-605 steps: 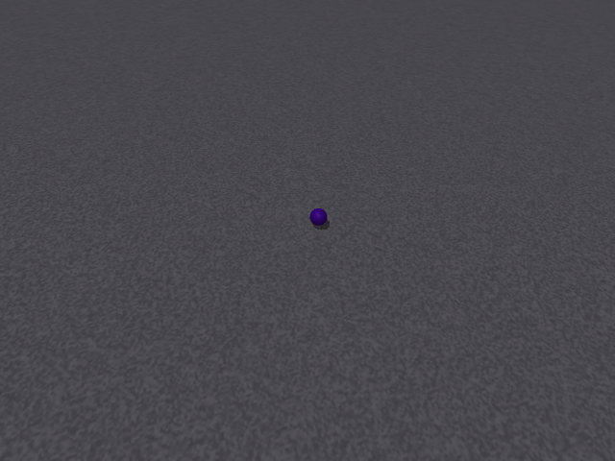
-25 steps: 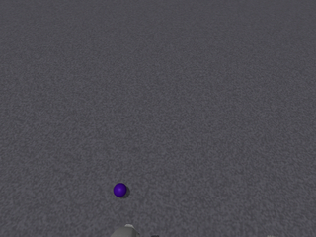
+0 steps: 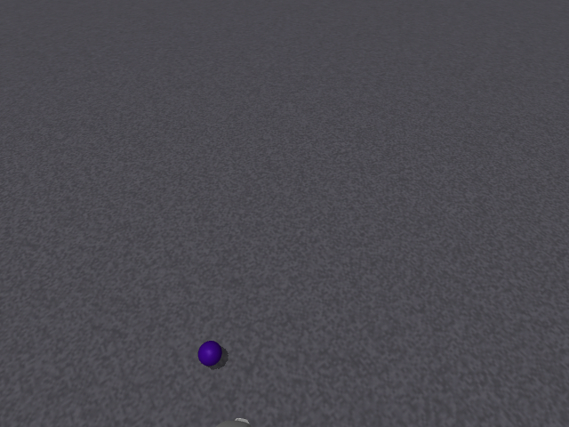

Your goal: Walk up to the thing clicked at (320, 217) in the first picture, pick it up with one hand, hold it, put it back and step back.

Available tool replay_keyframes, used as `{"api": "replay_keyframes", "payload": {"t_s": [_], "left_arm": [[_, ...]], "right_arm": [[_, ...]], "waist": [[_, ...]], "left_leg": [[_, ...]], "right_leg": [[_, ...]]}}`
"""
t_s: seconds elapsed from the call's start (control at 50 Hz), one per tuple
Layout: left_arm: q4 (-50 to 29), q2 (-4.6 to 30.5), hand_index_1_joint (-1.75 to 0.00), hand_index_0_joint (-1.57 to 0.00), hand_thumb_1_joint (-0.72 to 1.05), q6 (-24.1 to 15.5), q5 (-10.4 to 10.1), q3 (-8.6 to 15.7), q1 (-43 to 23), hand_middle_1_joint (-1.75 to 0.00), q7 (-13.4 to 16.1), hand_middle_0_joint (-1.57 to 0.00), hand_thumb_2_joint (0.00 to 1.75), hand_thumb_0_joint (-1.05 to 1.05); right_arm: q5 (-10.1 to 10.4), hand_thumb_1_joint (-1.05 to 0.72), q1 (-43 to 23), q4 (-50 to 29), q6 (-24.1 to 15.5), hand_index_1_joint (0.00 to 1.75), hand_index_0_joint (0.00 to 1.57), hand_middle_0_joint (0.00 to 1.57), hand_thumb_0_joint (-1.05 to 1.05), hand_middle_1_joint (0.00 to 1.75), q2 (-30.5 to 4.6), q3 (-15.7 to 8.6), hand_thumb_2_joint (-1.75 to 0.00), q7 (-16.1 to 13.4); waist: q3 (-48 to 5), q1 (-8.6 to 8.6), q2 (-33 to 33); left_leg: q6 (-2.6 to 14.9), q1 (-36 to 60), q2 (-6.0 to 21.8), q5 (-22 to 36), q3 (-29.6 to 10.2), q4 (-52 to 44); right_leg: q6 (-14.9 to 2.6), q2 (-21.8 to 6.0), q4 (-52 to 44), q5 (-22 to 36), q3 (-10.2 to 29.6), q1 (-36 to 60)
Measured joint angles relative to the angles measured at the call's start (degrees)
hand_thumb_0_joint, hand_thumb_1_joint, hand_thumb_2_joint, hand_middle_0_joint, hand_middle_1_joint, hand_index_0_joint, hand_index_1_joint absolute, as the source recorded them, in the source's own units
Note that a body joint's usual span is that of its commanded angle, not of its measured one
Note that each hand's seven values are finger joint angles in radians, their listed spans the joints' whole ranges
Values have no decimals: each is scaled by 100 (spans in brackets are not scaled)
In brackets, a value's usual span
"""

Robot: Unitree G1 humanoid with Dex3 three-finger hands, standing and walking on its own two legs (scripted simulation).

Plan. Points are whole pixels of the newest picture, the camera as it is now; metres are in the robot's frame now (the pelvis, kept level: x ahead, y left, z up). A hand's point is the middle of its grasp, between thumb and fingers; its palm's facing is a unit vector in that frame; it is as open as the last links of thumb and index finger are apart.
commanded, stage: walk up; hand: left
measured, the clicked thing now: (210, 353) +0.46 +0.28 -0.72
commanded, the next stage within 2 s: none
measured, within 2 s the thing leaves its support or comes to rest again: neither
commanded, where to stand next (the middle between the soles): +0.08 +0.02 m, yaw +3 degrees
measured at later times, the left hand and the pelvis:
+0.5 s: hand out of the picture +0.11 +0.30 -0.15, palm faces +0.03 -0.93 -0.38, open 7.3 cm; pelvis +0.03 +0.03 +0.00, yaw +2 degrees
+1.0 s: hand out of the picture +0.03 +0.29 -0.13, palm faces +0.04 -0.94 -0.35, open 7.3 cm; pelvis -0.02 +0.01 +0.01, yaw +5 degrees
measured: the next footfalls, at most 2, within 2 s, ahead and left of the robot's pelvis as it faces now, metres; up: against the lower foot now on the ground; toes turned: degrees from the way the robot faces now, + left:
left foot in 0.16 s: +0.10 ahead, +0.14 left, +0.00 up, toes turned +2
right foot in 0.58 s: +0.11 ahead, -0.10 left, +0.00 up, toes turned +2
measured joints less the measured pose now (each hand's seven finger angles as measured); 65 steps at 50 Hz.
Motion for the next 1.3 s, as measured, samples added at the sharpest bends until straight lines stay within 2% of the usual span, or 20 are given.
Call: {"api": "replay_keyframes", "payload": {"t_s": [0.12, 0.16, 0.18, 0.2, 0.28, 0.4, 0.52, 0.6, 0.66, 0.72, 0.8, 0.84, 0.88, 0.92, 0.98, 1.06, 1.12, 1.18, 1.24, 1.3], "left_arm": [[-197, 219, -30, -21, 90, -274, -97, 17, 431, -30, -7, -21, 90, 1], [-217, 337, -30, -21, 90, -243, -139, -6, 515, -30, -12, -21, 90, 1], [-210, 398, -30, -21, 90, -202, -158, -11, 531, -30, -8, -21, 90, 1], [-183, 418, -30, -21, 90, -141, -180, -10, 516, -30, 11, -21, 90, 1], [-130, 463, -30, -21, 91, 14, -224, -75, 337, -30, 83, -21, 90, 1], [-267, 501, -30, -21, 91, 102, -322, -34, -163, -30, 166, -21, 90, 1], [-424, 288, -30, -20, 91, 232, -335, -114, -596, -30, 199, -21, 90, 0], [-435, 118, -30, -21, 91, 196, -177, -113, -713, -30, 175, -21, 90, 0], [-546, 51, -30, -21, 91, 224, -139, -160, -877, -30, 132, -21, 90, 0], [-688, -31, -30, -21, 91, 253, -80, -167, -1002, -30, 156, -21, 90, 0], [-779, -75, -30, -21, 91, 181, 49, -132, -968, -30, 91, -21, 90, 1], [-810, -14, -30, -21, 90, 133, 37, -125, -822, -30, 12, -21, 90, 0], [-726, 95, -30, -21, 90, 143, -10, -98, -650, -30, -5, -21, 90, 0], [-481, 115, -30, -21, 91, 170, -45, -72, -412, -30, 8, -21, 90, 0], [-197, 290, -30, -21, 91, 111, -126, -25, -208, -30, -57, -21, 90, 1], [36, 424, -30, -21, 91, -34, -192, 15, 66, -30, -60, -21, 90, 1], [179, 441, -30, -21, 91, -94, -209, -6, 196, -30, 54, -21, 90, 1], [206, 434, -30, -21, 91, -182, -167, 19, 216, -30, 171, -21, 90, 1], [77, 334, -30, -21, 91, -292, -107, 6, 149, -30, 97, -21, 90, 1], [-63, 209, -30, -21, 91, -364, -152, -94, 137, -30, 37, -21, 90, 1]], "right_arm": [[-111, -90, 249, -6, -5, 30, 20, 20, 1, 30, 59, -14, -89, 279], [-80, -90, 192, -127, -117, 30, 20, 20, 1, 30, 103, -34, -89, 309], [-71, -90, 140, -202, -202, 30, 21, 20, 1, 30, 143, -52, -89, 306], [-83, -90, 98, -295, -293, 30, 21, 20, 1, 30, 173, -66, -89, 282], [34, -90, 146, -557, -460, 30, 21, 20, 0, 30, 265, 23, -89, 190], [58, -90, -94, -553, -356, 30, 21, 21, 0, 30, 363, 240, -89, -22], [61, -90, -514, -734, -35, 30, 21, 21, 0, 30, 276, 201, -89, -82], [163, -90, -705, -788, 94, 30, 21, 21, 0, 30, 124, 159, -89, -95], [206, -90, -822, -731, 187, 30, 21, 20, 0, 30, 147, 111, -89, -196], [218, -90, -728, -675, 153, 30, 21, 20, 0, 30, 139, 115, -89, -202], [106, -90, -258, -396, 1, 30, 20, 20, 0, 30, 168, 161, -89, -74], [31, -90, 37, -241, -50, 30, 21, 20, 0, 30, 204, 171, -89, 9], [-81, -90, 255, -98, -122, 30, 21, 20, 0, 30, 294, 133, -89, 49], [-161, -90, 517, -72, -170, 30, 21, 21, 0, 30, 279, 113, -89, 104], [-157, -90, 772, -39, -305, 30, 21, 21, 0, 30, 309, 124, -89, 109], [-203, -90, 890, -100, -254, 30, 21, 21, 0, 30, 217, 64, -89, 182], [-241, -90, 824, -239, -82, 30, 21, 21, 0, 30, 120, 5, -89, 221], [-137, -90, 722, -349, 39, 30, 21, 20, 0, 30, 61, -8, -89, 220], [-63, -90, 595, -304, 19, 30, 20, 20, 0, 30, 68, 32, -89, 228], [-41, -90, 472, -267, -47, 30, 20, 20, 0, 30, 57, 69, -89, 259]], "waist": [[-14, 92, -26], [33, 79, -95], [92, 84, -199], [137, 78, -254], [64, -29, -219], [262, -1, -397], [496, -59, -258], [532, -48, -15], [689, -59, -44], [703, -12, -91], [370, -7, -136], [130, -53, -238], [27, -59, -488], [-213, -173, -432], [-262, -311, -448], [-210, -341, -358], [-145, -354, -222], [-62, -289, -39], [12, -171, 189], [-30, -38, 244]], "left_leg": [[76, 464, 102, -63, 301, -730], [123, 674, 104, 485, 400, -1411], [145, 788, 25, 1056, 493, -1618], [169, 839, -30, 1149, 562, -1615], [242, 1045, -2, 1004, 495, -1718], [229, 1238, 50, 1064, 497, -1881], [123, 823, 195, 950, 442, -1435], [25, 336, 334, 709, 358, -683], [69, -139, -77, -489, -48, 718], [22, -296, -331, -545, -163, 1682], [-55, 386, -122, -670, 170, 482], [60, 937, -71, -723, 369, -731], [206, 1328, -207, 295, 520, -1490], [328, 1417, -154, 387, 492, -1637], [269, 1725, -71, 760, 417, -2209], [238, 1967, 68, 884, 468, -2555], [191, 1901, 146, 658, 542, -2249], [136, 1587, 266, 136, 553, -1390], [307, 1026, 183, -488, 205, -28], [281, 471, 118, -350, 165, 542]], "right_leg": [[83, -174, -336, 12, -122, 334], [160, -284, -247, -81, -131, 369], [115, -389, 49, -160, -72, 284], [45, -401, 608, -133, 55, 71], [-156, -2, 2359, -388, 317, -845], [6, 1, 2061, -92, 424, -1523], [26, 74, 1348, 97, 151, -1401], [-34, 166, 291, 868, -98, -934], [-97, 66, 489, 795, -123, -1119], [-115, -28, 353, 981, -104, -1241], [-225, -94, 210, 1059, -250, -1317], [-226, -188, 238, 1026, -338, -1334], [-175, -301, 530, 435, -174, -1334], [-102, -92, 1007, -76, 11, -1482], [-49, 85, 1392, 313, 289, -1692], [73, -15, 964, 534, 138, -1676], [82, -88, 237, 745, -102, -1308], [5, 34, -497, 1420, -237, -829], [-156, 136, -176, 1219, -368, -856], [-237, 55, -355, 1182, -371, -686]]}}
